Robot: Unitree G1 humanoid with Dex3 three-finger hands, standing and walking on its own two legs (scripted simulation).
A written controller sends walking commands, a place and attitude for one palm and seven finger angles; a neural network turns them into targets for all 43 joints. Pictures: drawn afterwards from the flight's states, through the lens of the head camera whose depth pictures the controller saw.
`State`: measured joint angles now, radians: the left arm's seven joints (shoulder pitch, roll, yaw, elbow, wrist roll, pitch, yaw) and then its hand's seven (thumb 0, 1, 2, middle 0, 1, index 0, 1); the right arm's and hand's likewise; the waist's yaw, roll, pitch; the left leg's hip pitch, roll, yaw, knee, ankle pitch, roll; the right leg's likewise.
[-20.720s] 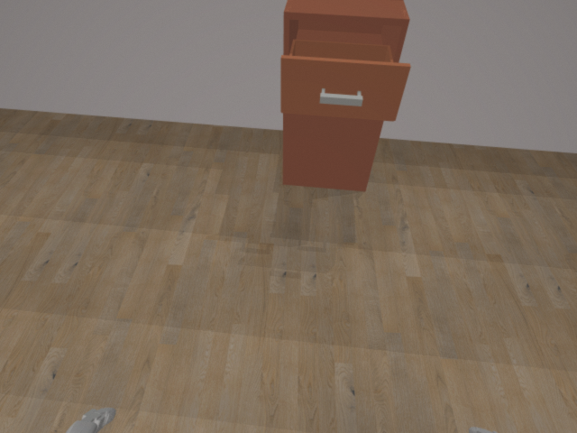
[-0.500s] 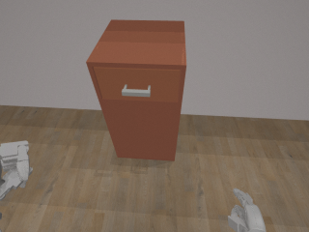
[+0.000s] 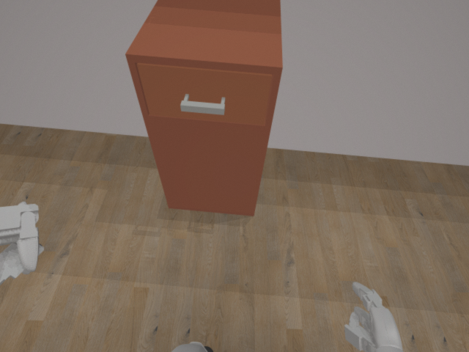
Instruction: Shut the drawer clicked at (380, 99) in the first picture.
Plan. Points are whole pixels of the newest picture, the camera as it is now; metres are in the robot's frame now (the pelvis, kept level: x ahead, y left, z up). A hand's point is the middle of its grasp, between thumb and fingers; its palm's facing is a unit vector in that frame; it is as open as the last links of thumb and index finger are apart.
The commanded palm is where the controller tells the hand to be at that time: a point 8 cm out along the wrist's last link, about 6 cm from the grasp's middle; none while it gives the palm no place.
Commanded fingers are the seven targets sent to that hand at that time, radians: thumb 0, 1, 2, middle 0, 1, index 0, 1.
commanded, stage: step back with the hand held close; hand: left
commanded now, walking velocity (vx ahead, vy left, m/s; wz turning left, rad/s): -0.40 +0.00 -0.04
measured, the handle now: (203, 103) +0.76 +0.13 -0.07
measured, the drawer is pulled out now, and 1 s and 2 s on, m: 0.00 0.00 0.00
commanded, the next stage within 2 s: stop stepping back and stand still in 0.30 s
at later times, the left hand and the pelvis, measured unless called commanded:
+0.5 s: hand out of the picture +0.10 +0.24 +0.18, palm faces +0.35 -0.83 -0.44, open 3.3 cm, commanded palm +0.04 +0.28 +0.19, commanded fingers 0.00 0.90 0.90 -1.40 -1.60 -1.40 -1.60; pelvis -0.10 +0.00 +0.01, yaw -1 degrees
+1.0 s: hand out of the picture +0.07 +0.22 +0.17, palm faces +0.33 -0.85 -0.42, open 3.3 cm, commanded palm +0.02 +0.26 +0.19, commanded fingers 0.00 0.90 0.90 -1.40 -1.60 -1.40 -1.60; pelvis -0.12 -0.02 +0.00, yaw -1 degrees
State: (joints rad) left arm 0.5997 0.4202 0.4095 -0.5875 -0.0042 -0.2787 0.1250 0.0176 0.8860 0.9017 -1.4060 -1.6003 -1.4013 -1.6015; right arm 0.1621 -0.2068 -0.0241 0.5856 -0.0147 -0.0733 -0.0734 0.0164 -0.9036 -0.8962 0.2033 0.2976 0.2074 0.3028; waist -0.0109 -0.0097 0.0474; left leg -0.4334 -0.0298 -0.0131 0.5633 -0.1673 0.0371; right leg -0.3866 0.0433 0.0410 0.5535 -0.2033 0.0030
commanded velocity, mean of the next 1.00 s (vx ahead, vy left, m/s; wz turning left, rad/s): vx -0.08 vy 0.01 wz -0.03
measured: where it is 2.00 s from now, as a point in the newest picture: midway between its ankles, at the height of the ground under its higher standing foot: outside the picture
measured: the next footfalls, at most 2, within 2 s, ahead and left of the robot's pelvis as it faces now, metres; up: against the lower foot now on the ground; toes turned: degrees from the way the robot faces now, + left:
left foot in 0.24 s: +0.02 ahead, +0.10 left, +0.00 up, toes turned -1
right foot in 0.56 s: -0.18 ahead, -0.14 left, +0.00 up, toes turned -3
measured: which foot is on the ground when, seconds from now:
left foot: down 0.00-0.10, up 0.12-0.22, down 0.24-1.00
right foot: down 0.00-0.24, up 0.26-0.54, down 0.56-1.00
